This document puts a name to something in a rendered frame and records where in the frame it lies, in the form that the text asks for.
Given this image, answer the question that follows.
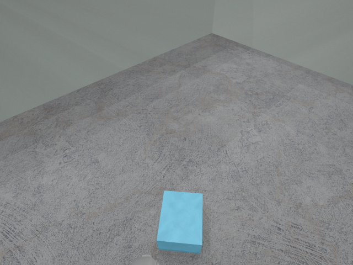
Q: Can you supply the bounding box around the carton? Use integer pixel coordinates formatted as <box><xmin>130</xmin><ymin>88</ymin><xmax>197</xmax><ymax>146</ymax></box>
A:
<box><xmin>157</xmin><ymin>190</ymin><xmax>203</xmax><ymax>254</ymax></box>

